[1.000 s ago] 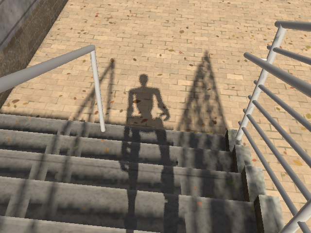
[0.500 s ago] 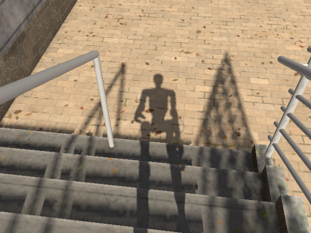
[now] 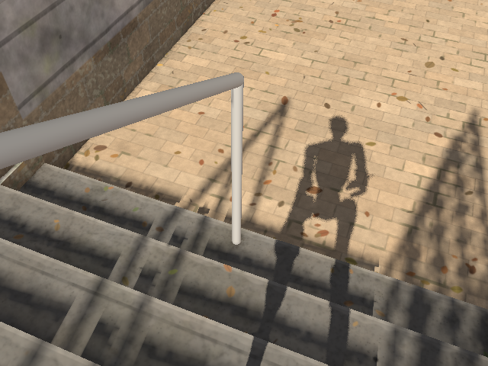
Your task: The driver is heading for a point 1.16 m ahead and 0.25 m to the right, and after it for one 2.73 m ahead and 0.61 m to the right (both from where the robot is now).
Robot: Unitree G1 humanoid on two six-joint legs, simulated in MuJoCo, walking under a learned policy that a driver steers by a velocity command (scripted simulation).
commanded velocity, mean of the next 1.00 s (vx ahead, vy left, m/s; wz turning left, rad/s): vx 0.34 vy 0.00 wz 0.01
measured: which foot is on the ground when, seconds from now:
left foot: up 0.00-0.04, down 0.06-0.48, up 0.50-1.00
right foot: down 0.00-0.06, up 0.08-0.46, down 0.48-1.00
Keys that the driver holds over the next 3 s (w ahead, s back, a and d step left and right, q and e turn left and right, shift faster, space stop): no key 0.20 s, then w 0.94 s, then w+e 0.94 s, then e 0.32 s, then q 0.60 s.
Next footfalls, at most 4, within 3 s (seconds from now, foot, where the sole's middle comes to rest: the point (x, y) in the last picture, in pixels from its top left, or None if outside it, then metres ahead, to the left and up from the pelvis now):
0.06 left None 0.21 0.11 -0.85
0.48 right None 0.18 -0.09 -0.85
1.08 left None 0.55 0.10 -1.02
1.60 right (317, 324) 0.85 -0.13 -1.18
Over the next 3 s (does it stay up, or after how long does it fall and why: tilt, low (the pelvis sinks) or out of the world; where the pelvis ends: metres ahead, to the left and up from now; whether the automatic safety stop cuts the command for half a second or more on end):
stays up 1.34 -0.12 -0.75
